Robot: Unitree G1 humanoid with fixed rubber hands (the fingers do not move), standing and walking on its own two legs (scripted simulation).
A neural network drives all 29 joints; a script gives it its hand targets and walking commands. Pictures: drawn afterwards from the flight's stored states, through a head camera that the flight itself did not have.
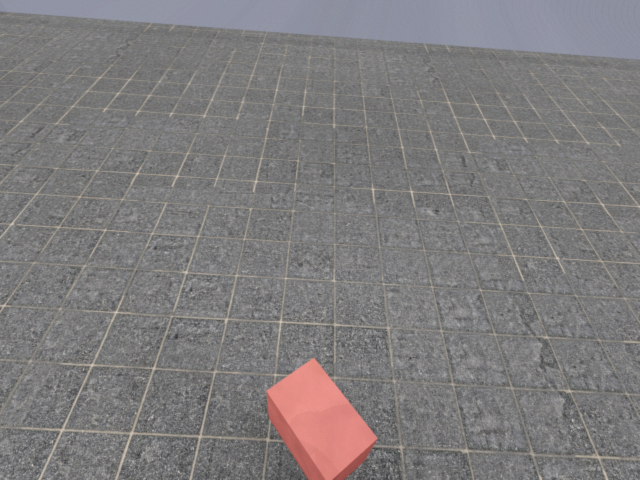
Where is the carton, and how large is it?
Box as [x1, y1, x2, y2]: [266, 358, 377, 479]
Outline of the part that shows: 313,358 266,391 269,418 308,479 343,479 365,459 377,438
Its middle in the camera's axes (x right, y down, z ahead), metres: +0.00 +0.53 +1.07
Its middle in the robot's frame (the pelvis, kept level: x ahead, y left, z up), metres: +0.39 -0.04 -0.66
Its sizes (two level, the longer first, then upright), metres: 0.264 0.160 0.216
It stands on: the floor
